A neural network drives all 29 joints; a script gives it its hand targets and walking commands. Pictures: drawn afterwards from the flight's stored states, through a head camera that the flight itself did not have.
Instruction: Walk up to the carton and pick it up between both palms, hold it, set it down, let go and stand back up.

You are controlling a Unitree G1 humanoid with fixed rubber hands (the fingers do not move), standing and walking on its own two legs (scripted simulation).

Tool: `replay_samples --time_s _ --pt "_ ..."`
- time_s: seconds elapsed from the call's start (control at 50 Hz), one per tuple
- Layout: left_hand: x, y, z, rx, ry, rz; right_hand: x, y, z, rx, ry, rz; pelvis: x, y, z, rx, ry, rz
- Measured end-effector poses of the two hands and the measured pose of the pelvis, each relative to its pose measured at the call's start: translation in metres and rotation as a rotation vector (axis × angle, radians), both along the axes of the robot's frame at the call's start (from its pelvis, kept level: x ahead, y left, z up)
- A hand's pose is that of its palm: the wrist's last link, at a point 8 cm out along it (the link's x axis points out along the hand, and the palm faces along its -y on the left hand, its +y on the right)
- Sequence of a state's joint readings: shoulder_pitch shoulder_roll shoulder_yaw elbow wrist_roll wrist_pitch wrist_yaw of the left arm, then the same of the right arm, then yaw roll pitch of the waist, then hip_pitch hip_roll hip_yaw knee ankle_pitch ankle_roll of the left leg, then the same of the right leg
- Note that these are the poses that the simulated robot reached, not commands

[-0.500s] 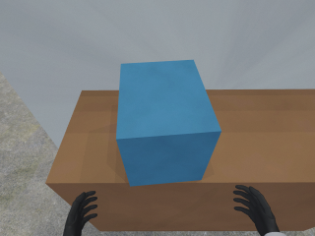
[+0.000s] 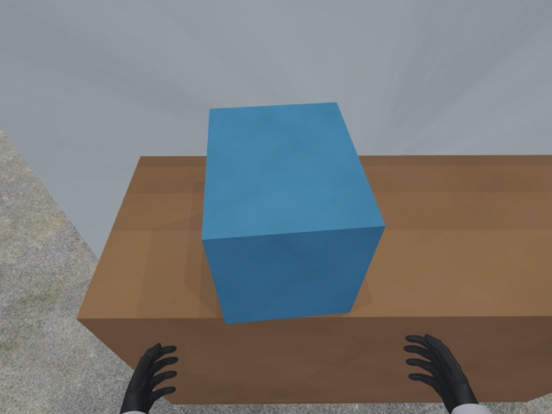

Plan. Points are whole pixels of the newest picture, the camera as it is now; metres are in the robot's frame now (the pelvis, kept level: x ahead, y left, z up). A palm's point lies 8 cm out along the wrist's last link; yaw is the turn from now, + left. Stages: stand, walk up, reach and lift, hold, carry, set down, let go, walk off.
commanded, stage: set down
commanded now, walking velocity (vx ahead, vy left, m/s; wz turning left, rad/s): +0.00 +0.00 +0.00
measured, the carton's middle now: (281, 212) +0.42 +0.03 +0.04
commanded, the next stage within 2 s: let go in 0.58 s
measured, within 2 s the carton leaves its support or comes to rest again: neither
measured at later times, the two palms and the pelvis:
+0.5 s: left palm (139, 402) +0.16 +0.23 -0.08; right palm (446, 404) +0.16 -0.22 -0.08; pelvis +0.00 +0.01 +0.00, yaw +0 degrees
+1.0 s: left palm (142, 393) +0.17 +0.23 -0.08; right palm (448, 405) +0.16 -0.22 -0.09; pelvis +0.01 +0.01 +0.00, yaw -1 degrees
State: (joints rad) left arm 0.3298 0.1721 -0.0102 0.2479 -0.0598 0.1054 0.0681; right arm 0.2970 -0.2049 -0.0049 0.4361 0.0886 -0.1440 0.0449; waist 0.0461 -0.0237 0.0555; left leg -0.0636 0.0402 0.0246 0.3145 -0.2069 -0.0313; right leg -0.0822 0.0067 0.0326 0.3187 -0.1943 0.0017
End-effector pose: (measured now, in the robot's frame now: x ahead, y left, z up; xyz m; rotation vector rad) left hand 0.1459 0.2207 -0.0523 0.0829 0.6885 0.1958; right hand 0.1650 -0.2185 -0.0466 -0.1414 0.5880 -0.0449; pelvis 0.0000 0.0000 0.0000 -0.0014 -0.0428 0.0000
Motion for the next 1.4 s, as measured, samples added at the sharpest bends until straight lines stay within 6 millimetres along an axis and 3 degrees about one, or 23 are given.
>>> replay_samples --time_s 0.2,0.38,0.62,0.96,1.12,1.2,1.32,1.4 --pt "-0.006 0.007 -0.011 0.033 0.079 -0.032 -0.01 0.003 -0.021 -0.011 0.071 0.004 -0.004 0.003 -0.001 0.0 -0.011 0.003" --pt "0.008 0.01 -0.018 0.028 0.09 -0.04 -0.003 0.003 -0.026 -0.037 0.076 0.01 -0.002 0.004 -0.002 0.001 -0.007 -0.002" --pt "0.011 0.012 -0.033 0.035 0.175 -0.088 -0.013 -0.001 -0.042 -0.05 0.146 -0.018 0.007 0.008 -0.003 -0.004 -0.013 -0.006" --pt "0.024 0.013 -0.03 0.048 0.154 -0.096 -0.006 -0.005 -0.043 -0.058 0.122 -0.005 0.007 0.007 -0.003 -0.004 -0.006 -0.011" --pt "0.013 0.008 -0.034 0.041 0.153 -0.104 -0.009 -0.012 -0.04 -0.083 0.132 -0.013 0.003 0.005 -0.004 -0.004 -0.004 -0.003" --pt "-0.001 0.028 -0.041 0.091 0.168 -0.095 -0.029 -0.034 -0.049 -0.155 0.268 -0.04 0.002 0.004 -0.007 0.003 0.008 0.006" --pt "-0.038 0.064 -0.05 0.166 0.273 -0.061 -0.069 -0.071 -0.054 -0.226 0.401 -0.106 -0.001 0.004 -0.008 0.005 0.012 0.009" --pt "-0.063 0.081 -0.055 0.194 0.355 -0.045 -0.092 -0.081 -0.058 -0.239 0.47 -0.13 -0.005 0.005 -0.008 0.004 0.014 0.01"
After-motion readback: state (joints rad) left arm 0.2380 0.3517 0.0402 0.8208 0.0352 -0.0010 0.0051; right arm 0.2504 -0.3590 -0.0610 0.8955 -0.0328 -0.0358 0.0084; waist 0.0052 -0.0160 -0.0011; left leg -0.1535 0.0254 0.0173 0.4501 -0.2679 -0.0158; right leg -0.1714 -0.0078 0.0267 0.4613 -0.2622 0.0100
